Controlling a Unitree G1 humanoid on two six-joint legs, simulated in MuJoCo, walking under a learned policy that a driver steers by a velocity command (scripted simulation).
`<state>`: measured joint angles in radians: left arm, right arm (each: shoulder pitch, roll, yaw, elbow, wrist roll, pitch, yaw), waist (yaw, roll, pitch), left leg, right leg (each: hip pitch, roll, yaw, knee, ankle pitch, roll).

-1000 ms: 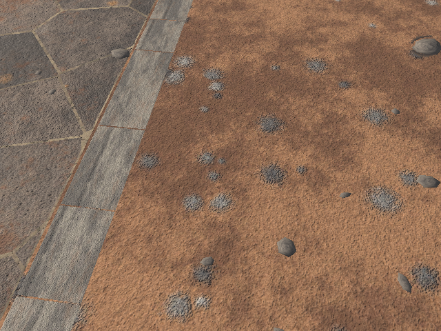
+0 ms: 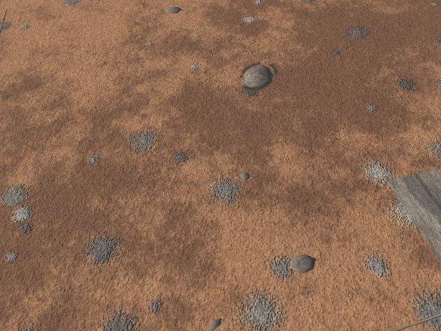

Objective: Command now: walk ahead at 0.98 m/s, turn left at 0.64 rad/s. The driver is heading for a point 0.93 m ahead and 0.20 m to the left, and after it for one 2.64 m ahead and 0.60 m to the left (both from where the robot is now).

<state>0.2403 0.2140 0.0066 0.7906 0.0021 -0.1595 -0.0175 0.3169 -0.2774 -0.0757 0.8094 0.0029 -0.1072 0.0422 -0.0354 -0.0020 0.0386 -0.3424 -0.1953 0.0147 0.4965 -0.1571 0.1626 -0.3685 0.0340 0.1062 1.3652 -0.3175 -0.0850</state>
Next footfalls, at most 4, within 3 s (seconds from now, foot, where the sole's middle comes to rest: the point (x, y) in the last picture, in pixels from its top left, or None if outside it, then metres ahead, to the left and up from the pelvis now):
0.28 right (283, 319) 0.51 -0.14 -0.76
0.76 left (140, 255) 0.74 0.30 -0.76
1.22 right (159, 184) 1.03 0.25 -0.76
1.70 left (104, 189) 1.02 0.46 -0.76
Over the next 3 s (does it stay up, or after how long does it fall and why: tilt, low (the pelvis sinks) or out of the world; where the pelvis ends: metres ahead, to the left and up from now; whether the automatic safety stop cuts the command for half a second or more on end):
stays up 0.97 0.39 0.01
